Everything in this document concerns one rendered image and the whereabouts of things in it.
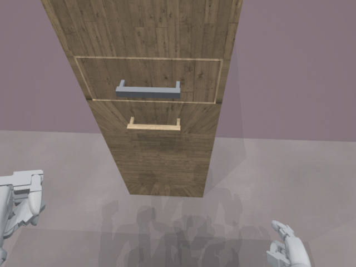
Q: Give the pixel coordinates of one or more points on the cabinet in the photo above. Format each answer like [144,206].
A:
[149,163]

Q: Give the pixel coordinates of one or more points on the drawer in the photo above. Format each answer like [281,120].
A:
[198,76]

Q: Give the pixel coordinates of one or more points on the handle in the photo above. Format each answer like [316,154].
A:
[148,92]
[153,129]

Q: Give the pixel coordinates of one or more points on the right robot hand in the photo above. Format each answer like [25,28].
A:
[288,254]

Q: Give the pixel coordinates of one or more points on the left robot hand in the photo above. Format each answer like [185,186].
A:
[24,188]

